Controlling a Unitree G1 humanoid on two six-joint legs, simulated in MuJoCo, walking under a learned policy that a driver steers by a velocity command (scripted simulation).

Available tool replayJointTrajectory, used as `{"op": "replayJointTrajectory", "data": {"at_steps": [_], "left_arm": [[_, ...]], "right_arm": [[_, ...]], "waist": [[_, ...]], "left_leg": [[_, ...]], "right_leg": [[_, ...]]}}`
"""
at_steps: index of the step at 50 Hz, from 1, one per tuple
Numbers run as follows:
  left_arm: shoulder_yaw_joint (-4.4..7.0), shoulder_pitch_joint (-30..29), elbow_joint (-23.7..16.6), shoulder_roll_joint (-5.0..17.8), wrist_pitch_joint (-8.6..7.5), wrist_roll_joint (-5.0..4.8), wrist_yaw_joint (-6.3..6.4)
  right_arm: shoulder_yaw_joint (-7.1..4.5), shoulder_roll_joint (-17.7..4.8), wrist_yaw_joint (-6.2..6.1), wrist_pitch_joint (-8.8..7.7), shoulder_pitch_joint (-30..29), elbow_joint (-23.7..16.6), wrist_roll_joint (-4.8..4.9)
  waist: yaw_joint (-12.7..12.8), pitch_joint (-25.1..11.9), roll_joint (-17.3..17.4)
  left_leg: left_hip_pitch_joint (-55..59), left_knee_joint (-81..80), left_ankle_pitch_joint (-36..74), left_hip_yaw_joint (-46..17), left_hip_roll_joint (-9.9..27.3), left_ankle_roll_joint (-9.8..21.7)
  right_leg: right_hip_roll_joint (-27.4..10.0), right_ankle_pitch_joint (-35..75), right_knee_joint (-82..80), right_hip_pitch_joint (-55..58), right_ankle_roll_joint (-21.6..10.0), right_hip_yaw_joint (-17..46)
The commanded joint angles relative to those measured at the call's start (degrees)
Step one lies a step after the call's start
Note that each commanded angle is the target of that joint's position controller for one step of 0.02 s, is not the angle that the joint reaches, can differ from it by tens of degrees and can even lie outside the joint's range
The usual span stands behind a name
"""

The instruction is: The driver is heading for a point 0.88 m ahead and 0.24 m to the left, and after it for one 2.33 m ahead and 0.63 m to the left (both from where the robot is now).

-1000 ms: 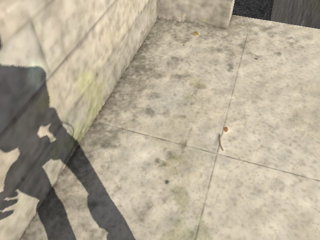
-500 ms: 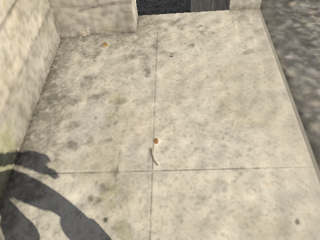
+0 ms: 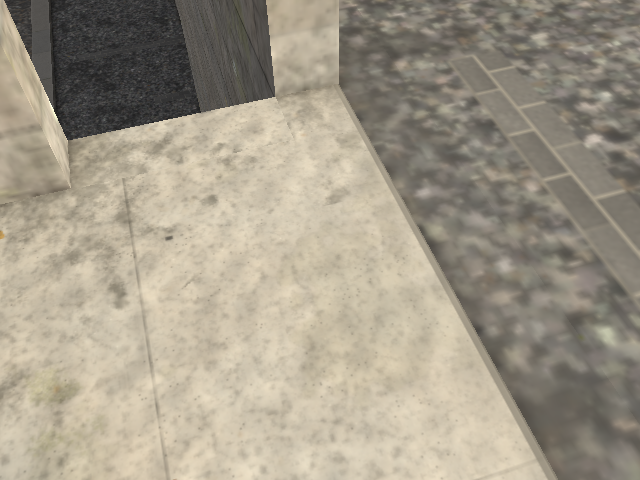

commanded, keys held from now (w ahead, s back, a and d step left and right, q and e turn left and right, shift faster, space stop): w+q+shift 0.72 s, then w+shift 0.08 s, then w+e+shift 0.20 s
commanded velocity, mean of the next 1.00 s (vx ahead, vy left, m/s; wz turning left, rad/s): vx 0.99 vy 0.00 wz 0.65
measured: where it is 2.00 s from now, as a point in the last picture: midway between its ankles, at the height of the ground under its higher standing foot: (230, 208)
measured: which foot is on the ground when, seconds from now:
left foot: down 0.00-0.26, up 0.28-0.70, down 0.72-1.00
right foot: up 0.00-0.26, down 0.28-0.72, up 0.74-1.00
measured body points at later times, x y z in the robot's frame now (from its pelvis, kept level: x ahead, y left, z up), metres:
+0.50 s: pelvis +0.42 -0.02 +0.00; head +0.42 -0.01 +0.45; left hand +0.32 +0.27 -0.11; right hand +0.70 -0.20 -0.07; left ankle +0.43 +0.12 -0.62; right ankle +0.41 -0.17 -0.73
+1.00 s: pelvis +0.77 +0.23 +0.00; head +0.78 +0.24 +0.45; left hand +0.75 +0.54 -0.08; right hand +0.98 +0.06 -0.11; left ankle +0.70 +0.22 -0.73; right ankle +1.04 +0.20 -0.63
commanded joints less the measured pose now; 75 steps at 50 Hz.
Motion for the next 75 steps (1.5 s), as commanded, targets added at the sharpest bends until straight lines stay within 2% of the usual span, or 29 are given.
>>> {"op": "replayJointTrajectory", "data": {"at_steps": [1, 7, 11, 13, 14, 15, 16, 18, 22, 30, 33, 36, 37, 38, 39, 41, 44, 49, 55, 59, 60, 61, 62, 63, 65, 68, 72, 73, 75], "left_arm": [[0.06, -2.1, -7.0, 2.5, -2.23, 0.86, 0.03], [-1.23, -15.7, -12.8, 2.0, -2.72, 1.24, -0.16], [1.60, -16.0, -13.9, 7.1, -2.22, -1.03, 1.25], [3.84, -4.2, -12.4, 10.5, -2.54, -1.32, 1.92], [5.08, 10.6, -10.5, 14.3, -1.96, -1.03, 2.72], [5.80, 15.3, -8.2, 18.9, -1.13, 0.49, 1.58], [5.08, 12.5, -8.7, 13.5, -0.73, 0.31, 1.25], [3.81, 7.9, -7.4, 8.2, 0.09, 0.28, 1.48], [2.88, 1.7, -4.0, 3.1, 0.10, 0.72, 0.50], [4.34, 3.0, -0.9, 11.9, -0.31, 0.53, 1.68], [5.11, 5.8, -0.7, 17.3, 1.00, 1.02, 2.14], [5.26, 0.9, -3.8, 18.2, 1.82, 0.36, 2.45], [2.12, 1.1, -5.3, 7.1, -0.27, 1.62, 2.01], [0.46, 11.1, -9.5, 6.5, -3.12, -0.82, 0.93], [1.46, 3.0, -9.0, 12.4, -4.08, -2.51, 0.73], [1.08, 0.0, -8.7, 10.3, -2.78, -2.31, 1.84], [1.44, 5.3, -5.3, 8.8, 1.44, -1.73, 1.57], [0.07, -5.7, -8.1, 4.8, 2.27, -0.32, 1.45], [0.29, -16.0, -11.3, 3.8, -0.40, -1.79, -2.17], [3.70, 5.2, -7.7, 10.9, 0.74, -0.80, -3.12], [4.56, 17.7, -3.9, 13.0, 1.06, -0.74, -2.56], [5.16, 25.2, -1.0, 18.3, 1.18, 1.65, -2.38], [4.87, 25.1, -2.3, 16.5, 1.29, 5.32, -0.58], [4.90, 17.5, -7.6, 14.3, 3.02, 4.92, 0.79], [3.62, 1.9, -11.9, 10.9, 6.65, -1.70, 0.93], [5.26, -8.1, -14.7, 14.6, 7.80, 0.16, -0.13], [4.23, -8.3, -16.1, 11.3, 8.87, 0.18, -2.35], [3.58, -10.6, -17.6, 9.0, 9.52, -0.57, -3.02], [1.20, -0.4, -18.1, 2.5, 9.85, 1.14, -4.95]], "right_arm": [[0.49, -1.6, 0.18, -0.61, 1.2, -3.0, 0.55], [-0.74, -6.5, -2.29, 0.13, 3.5, -3.5, 2.51], [-0.47, -5.0, -2.31, 1.21, 8.3, -2.8, 3.37], [-0.15, -4.5, -1.85, 1.68, 6.8, -3.3, 2.26], [1.16, -1.0, -1.63, 1.73, 5.1, -5.5, 0.19], [3.41, 5.4, -1.47, 0.94, 14.5, -7.6, 3.86], [2.91, 0.9, -2.52, 1.46, 12.0, -6.6, 5.54], [2.08, -2.1, -2.62, 2.26, 0.8, -8.0, 2.82], [1.91, 1.5, -0.71, 4.86, -4.0, -11.5, 3.13], [2.34, -1.3, 2.53, 4.23, -17.8, -16.5, 1.39], [0.69, -5.6, 3.19, 3.91, -17.4, -17.3, 2.27], [-4.64, -15.1, 1.79, 5.41, 13.9, -9.5, 2.73], [-4.81, -17.9, 0.44, 6.15, 12.8, -7.8, 2.35], [-3.07, -17.4, 0.72, 4.31, 7.1, -12.2, -0.04], [-2.70, -11.5, 0.70, 3.65, 8.9, -11.8, 0.14], [-1.45, -8.5, 1.11, 1.52, 2.2, -10.6, 0.07], [0.41, -3.9, 0.74, 0.54, -4.6, -10.0, -0.83], [0.80, -3.9, -0.69, -1.08, -0.7, -5.7, -1.13], [0.11, -7.9, -2.58, -0.46, 5.0, -1.6, -0.62], [-1.28, -11.6, -5.42, 2.99, -1.9, -4.6, -2.37], [-1.12, -10.8, -5.59, 2.89, -7.1, -6.9, -1.33], [1.80, -1.8, -5.00, 0.21, -6.1, -10.9, -2.24], [4.89, -0.1, -3.15, -0.41, 0.7, -11.7, 0.86], [4.40, -6.2, -3.05, -0.36, -3.1, -11.8, -0.37], [3.80, -7.4, -4.05, 1.76, -4.5, -13.1, -3.56], [2.52, -8.9, -6.77, 4.84, -2.7, -12.2, -1.86], [1.16, -8.6, -8.50, 3.28, 11.8, -2.9, 0.46], [0.56, -10.3, -8.25, 3.77, 15.1, -1.3, -0.36], [-0.49, -12.7, -9.32, 4.57, 8.8, -4.9, -3.58]], "waist": [[3.8, -1.5, 1.5], [1.2, 3.8, 3.9], [1.0, 1.5, 5.5], [8.4, -6.0, 5.8], [14.3, -17.5, 0.5], [8.8, -27.5, -24.5], [9.7, -19.8, -20.0], [9.3, -5.8, -3.6], [3.5, 0.9, -4.0], [4.7, 7.2, 2.8], [1.5, 2.5, -3.1], [-15.2, -11.5, -4.2], [-9.2, -8.6, 18.6], [-0.7, -26.7, 21.6], [-5.8, -23.8, 8.3], [0.6, -7.8, -5.8], [5.9, -1.1, -1.2], [1.3, 5.9, 1.3], [-2.4, 5.0, 3.9], [9.7, -8.7, 7.5], [14.6, -9.3, 2.4], [12.0, -9.2, -25.3], [10.8, -30.5, -18.0], [13.6, -36.3, -2.5], [3.9, -24.1, 14.3], [-2.8, -7.2, 6.1], [-3.7, -14.7, -3.1], [-5.9, -12.9, -2.5], [0.6, -19.9, 11.1]], "left_leg": [[10.9, -17.2, -10.3, -29.3, 14.2, 12.8], [-12.9, -19.0, -4.8, -20.0, 10.0, 8.9], [-0.5, -10.2, -5.2, -24.2, 11.6, 5.3], [-0.4, 8.4, 9.7, -21.0, 8.5, 1.8], [-9.3, 28.3, 4.6, -16.2, 6.0, 0.1], [-26.6, 48.6, -21.9, -10.3, 2.5, -1.8], [-35.1, 57.4, -17.5, -8.6, 8.0, -1.5], [-35.6, 57.7, -9.5, -5.1, 12.3, -1.3], [-30.2, 51.1, -7.8, -5.0, 17.5, -0.8], [-24.0, 23.4, 15.0, 4.8, 14.2, -0.1], [-13.0, 19.3, 8.7, 12.1, 6.5, 2.8], [29.1, 14.1, 5.2, 6.5, 3.9, 9.2], [39.3, 10.5, 13.9, -10.7, 12.3, 12.6], [51.3, -3.2, -16.3, -46.6, 24.4, 24.8], [45.6, -11.5, -27.9, -48.8, 24.2, 19.8], [23.9, -13.0, -19.0, -37.7, 22.1, 15.2], [3.6, -14.2, -8.1, -21.1, 17.3, 12.3], [0.2, -16.4, 16.4, -0.4, 12.1, 5.4], [14.7, -16.3, 29.0, 7.1, 13.9, -1.7], [21.4, 17.6, 69.9, 7.3, 17.7, -5.8], [11.8, 36.6, 54.9, 7.6, 14.2, -6.8], [-19.2, 68.3, -36.5, 6.6, 0.2, -13.6], [-38.7, 87.0, -39.6, -2.9, -3.6, -15.0], [-34.1, 86.2, -31.0, -5.8, 1.1, -11.0], [-23.0, 66.8, -21.9, -5.4, 6.5, -6.2], [-7.7, 40.3, -17.3, -1.9, 4.3, -6.1], [18.4, 7.3, 2.8, -2.2, 2.6, -6.1], [26.9, -3.5, 12.1, -5.2, 7.1, -2.8], [26.4, -8.7, 0.8, -38.3, 42.3, 12.1]], "right_leg": [[-5.4, 1.0, -7.6, -15.7, 1.4, 2.9], [-1.9, 24.2, -35.8, 6.5, 8.0, -2.7], [-0.7, 19.0, -44.6, 9.9, 8.8, -0.1], [-2.7, 13.8, -44.8, 23.2, 5.8, 0.2], [-13.3, 1.7, -43.4, 40.8, 2.1, 10.5], [-28.0, -21.3, -54.4, 55.6, -7.6, 44.6], [-27.2, -31.8, -58.8, 49.9, -6.2, 49.7], [-22.6, -9.7, -58.6, 34.8, -3.1, 28.5], [-16.9, 9.5, -62.0, 19.2, -0.9, 6.8], [-13.7, 26.7, -67.0, 18.0, 2.8, -15.7], [-14.6, 68.9, -56.6, 25.4, 4.2, -18.8], [-13.1, 72.6, -13.7, 8.0, 4.7, -17.3], [0.6, -5.7, 15.4, -11.3, 6.9, -15.8], [2.0, -12.3, 24.1, -25.1, 5.7, 1.8], [-1.8, -4.5, 18.0, -25.5, 3.8, 4.3], [-7.0, 0.7, 7.3, -22.2, 4.0, 2.3], [-12.1, 4.4, 0.8, -13.5, 5.4, 1.2], [-9.8, 24.3, -18.6, -18.3, 6.7, -1.8], [-2.4, 39.5, -42.7, -11.5, 3.2, -9.4], [5.0, 23.7, -40.9, 5.0, -1.0, -12.9], [3.5, 28.7, -49.9, 15.5, -1.9, -7.7], [-8.5, 79.6, -44.3, 38.9, -10.6, 5.3], [-23.0, 87.1, -41.0, 61.8, -25.4, 28.5], [-19.9, 79.5, -44.7, 57.8, -21.8, 26.0], [-10.5, 53.6, -53.0, 28.0, -15.9, 18.6], [-0.4, 43.9, -60.0, -5.9, -11.9, 11.7], [4.3, 28.0, -54.2, -13.0, -2.2, 11.8], [7.7, 5.3, -49.8, -19.6, 3.2, 10.4], [6.8, -20.0, -14.1, -24.6, 6.1, 8.9]]}}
